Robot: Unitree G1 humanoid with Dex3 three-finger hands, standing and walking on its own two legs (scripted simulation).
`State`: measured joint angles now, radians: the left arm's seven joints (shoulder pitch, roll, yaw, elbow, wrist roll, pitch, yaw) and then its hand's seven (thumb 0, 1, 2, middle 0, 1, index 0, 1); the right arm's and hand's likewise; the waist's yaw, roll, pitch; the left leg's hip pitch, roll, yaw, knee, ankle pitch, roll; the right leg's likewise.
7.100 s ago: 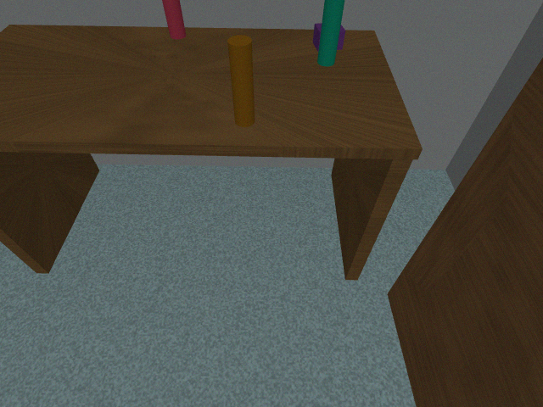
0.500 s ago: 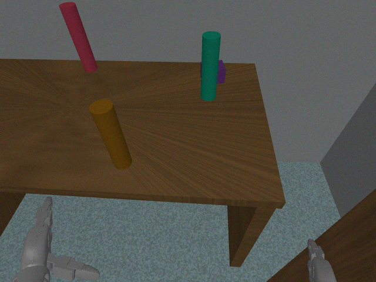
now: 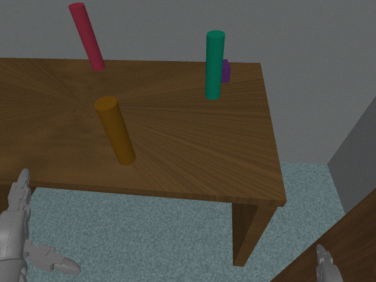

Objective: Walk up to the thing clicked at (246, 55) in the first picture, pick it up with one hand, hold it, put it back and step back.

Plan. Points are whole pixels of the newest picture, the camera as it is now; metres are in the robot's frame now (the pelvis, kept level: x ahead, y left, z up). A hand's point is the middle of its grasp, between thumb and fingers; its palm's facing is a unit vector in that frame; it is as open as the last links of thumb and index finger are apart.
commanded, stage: rise first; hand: left
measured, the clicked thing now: (117, 134) +0.43 +0.23 +0.05
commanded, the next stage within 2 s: go down in 0.48 s
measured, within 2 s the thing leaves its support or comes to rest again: neither
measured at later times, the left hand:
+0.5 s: hand (35, 220) +0.18 +0.28 +0.11, palm faces +0.39 -0.82 -0.43, open 17.6 cm
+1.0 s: hand (20, 187) +0.23 +0.33 +0.12, palm faces +0.35 -0.89 -0.28, open 17.5 cm
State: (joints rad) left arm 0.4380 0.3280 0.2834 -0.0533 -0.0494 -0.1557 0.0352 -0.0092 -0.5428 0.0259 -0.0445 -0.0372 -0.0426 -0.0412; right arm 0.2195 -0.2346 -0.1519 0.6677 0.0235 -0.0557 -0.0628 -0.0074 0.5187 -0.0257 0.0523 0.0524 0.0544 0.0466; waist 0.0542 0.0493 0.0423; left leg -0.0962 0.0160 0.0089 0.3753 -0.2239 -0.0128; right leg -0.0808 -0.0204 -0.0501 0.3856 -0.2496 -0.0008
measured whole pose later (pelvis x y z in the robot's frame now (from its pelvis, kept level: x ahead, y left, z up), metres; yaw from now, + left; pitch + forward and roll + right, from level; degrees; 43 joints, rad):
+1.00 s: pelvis -0.02 +0.01 -0.01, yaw +1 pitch -2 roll +0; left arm 0.07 0.46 0.49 0.24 -0.19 -0.25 -0.21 -0.01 -0.57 0.03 -0.07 -0.04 -0.07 -0.04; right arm 0.17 -0.23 -0.11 0.74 0.04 -0.10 -0.09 -0.01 0.51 -0.05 0.05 0.05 0.05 0.05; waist 0.02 0.02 0.00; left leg -0.20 0.01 -0.01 0.47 -0.24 0.00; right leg -0.17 -0.03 -0.07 0.46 -0.26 0.01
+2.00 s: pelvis -0.01 +0.02 -0.01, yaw +0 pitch +5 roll -1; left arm -0.42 0.74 0.63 0.92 -0.27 -0.10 -0.64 -0.01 -0.58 0.05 -0.05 -0.02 -0.05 -0.02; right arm 0.17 -0.24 0.02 0.79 0.02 -0.21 -0.18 -0.01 0.52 -0.05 0.05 0.05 0.06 0.05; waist -0.03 -0.01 -0.07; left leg -0.34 0.01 0.00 0.49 -0.25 0.01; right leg -0.29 -0.03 -0.05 0.44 -0.24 0.02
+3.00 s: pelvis +0.00 +0.02 -0.02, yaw +0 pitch +10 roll -2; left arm -0.55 0.85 0.65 1.06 -0.23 -0.11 -0.65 -0.01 -0.55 0.06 -0.04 -0.03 -0.05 -0.03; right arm 0.19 -0.24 0.04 0.71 0.01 -0.24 -0.18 -0.01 0.53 -0.05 0.05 0.05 0.06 0.05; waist -0.06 -0.01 -0.11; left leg -0.49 0.02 0.00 0.61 -0.31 0.01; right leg -0.42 -0.02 -0.06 0.53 -0.28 0.02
